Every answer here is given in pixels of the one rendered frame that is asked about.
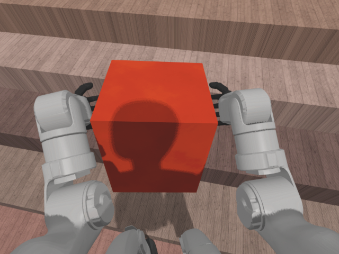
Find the carton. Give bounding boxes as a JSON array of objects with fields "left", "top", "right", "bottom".
[{"left": 90, "top": 60, "right": 218, "bottom": 193}]

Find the robot left forearm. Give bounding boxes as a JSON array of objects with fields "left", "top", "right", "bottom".
[{"left": 34, "top": 90, "right": 97, "bottom": 226}]

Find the left robot hand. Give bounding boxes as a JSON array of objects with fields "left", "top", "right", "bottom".
[{"left": 75, "top": 83, "right": 99, "bottom": 130}]

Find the robot right forearm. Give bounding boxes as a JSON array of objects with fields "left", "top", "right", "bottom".
[{"left": 218, "top": 88, "right": 303, "bottom": 211}]

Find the right robot hand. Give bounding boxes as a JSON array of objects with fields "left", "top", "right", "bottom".
[{"left": 209, "top": 82, "right": 231, "bottom": 126}]

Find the left robot thigh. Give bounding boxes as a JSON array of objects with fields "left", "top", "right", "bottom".
[{"left": 105, "top": 229, "right": 147, "bottom": 254}]

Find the left robot foot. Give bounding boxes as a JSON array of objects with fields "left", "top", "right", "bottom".
[{"left": 146, "top": 238, "right": 158, "bottom": 254}]

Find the robot left upper arm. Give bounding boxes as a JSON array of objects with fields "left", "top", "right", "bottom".
[{"left": 10, "top": 180, "right": 114, "bottom": 254}]

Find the robot right upper arm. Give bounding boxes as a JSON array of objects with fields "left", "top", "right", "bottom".
[{"left": 236, "top": 176, "right": 339, "bottom": 254}]

